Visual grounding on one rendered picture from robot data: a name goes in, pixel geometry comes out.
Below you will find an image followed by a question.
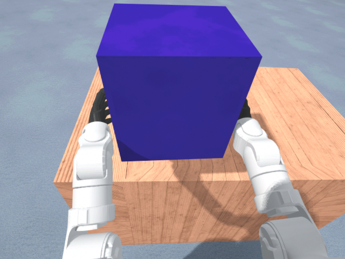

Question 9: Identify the pedestal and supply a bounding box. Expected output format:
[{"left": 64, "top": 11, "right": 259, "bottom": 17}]
[{"left": 53, "top": 66, "right": 345, "bottom": 245}]

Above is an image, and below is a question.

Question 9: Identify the right robot upper arm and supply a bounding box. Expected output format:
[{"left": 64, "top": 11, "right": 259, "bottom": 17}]
[{"left": 259, "top": 217, "right": 345, "bottom": 259}]

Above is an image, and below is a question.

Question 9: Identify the left robot hand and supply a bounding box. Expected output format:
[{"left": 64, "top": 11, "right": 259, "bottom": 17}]
[{"left": 88, "top": 88, "right": 112, "bottom": 124}]

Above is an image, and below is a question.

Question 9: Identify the carton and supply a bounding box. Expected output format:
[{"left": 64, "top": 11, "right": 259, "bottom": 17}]
[{"left": 96, "top": 3, "right": 262, "bottom": 162}]

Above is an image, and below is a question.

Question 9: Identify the left robot forearm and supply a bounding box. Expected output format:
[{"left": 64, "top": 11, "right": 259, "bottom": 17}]
[{"left": 62, "top": 121, "right": 115, "bottom": 259}]

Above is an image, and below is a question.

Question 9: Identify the right robot hand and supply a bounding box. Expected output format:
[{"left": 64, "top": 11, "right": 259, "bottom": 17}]
[{"left": 238, "top": 99, "right": 252, "bottom": 120}]

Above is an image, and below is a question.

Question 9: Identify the left robot upper arm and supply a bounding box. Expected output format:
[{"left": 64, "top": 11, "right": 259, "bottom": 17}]
[{"left": 64, "top": 232, "right": 123, "bottom": 259}]

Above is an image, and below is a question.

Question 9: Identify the right robot forearm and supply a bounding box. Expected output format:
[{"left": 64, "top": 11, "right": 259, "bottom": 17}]
[{"left": 233, "top": 118, "right": 328, "bottom": 256}]

